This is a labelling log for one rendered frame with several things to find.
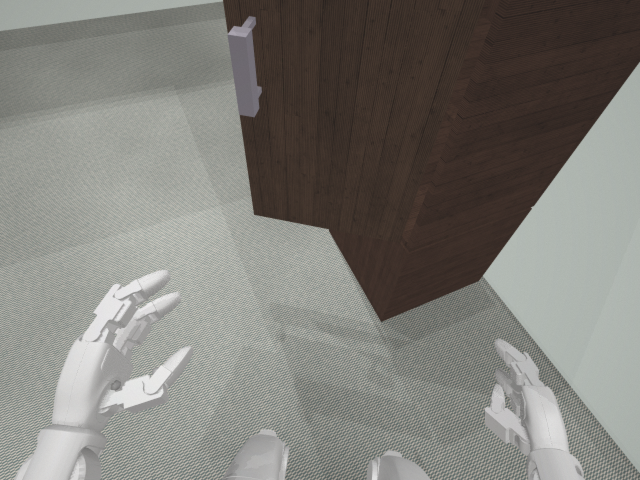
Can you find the robot right thigh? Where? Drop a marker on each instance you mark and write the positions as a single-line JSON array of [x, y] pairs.
[[394, 468]]

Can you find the cupboard door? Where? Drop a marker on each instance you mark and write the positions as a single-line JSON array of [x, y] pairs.
[[354, 93]]

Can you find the handle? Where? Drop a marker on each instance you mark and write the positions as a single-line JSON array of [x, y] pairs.
[[244, 71]]

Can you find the right robot hand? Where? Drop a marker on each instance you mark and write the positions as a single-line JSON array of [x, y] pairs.
[[530, 399]]

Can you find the left robot hand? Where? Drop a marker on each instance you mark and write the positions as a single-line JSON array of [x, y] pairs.
[[97, 358]]

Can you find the robot left thigh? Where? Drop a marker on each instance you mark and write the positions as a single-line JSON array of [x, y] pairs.
[[262, 457]]

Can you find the robot right forearm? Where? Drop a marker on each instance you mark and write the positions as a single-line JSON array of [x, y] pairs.
[[553, 464]]

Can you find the robot thigh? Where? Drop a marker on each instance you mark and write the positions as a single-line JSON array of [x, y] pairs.
[[262, 457], [394, 468]]

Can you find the robot left forearm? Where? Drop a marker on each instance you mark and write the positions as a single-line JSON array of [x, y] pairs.
[[65, 453]]

